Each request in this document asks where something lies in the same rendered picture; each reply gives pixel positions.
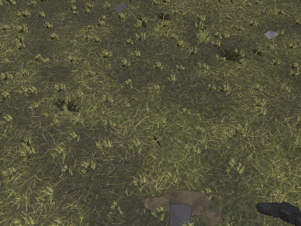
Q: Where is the right robot hand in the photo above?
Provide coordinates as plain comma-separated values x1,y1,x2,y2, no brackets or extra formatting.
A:
256,202,301,226

